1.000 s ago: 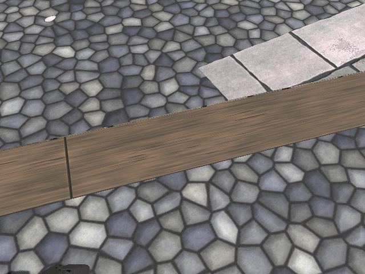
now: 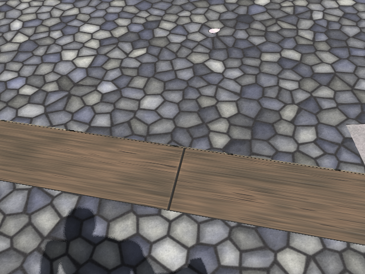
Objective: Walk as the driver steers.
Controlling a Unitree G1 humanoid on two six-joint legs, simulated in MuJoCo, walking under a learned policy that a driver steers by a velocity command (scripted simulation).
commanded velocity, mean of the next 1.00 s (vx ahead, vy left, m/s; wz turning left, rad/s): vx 0.00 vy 0.00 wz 0.02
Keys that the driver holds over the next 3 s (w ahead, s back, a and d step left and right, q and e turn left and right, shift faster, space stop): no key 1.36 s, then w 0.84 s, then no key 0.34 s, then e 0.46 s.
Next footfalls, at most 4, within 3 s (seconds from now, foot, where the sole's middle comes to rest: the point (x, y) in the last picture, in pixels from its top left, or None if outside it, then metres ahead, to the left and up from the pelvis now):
2.12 right None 0.47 -0.12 -0.77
2.56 left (170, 236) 0.65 0.10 -0.77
2.94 right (236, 262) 0.55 -0.14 -0.77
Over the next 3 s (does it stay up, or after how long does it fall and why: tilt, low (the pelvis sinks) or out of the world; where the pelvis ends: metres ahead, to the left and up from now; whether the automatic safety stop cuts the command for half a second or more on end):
stays up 0.51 -0.04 -0.01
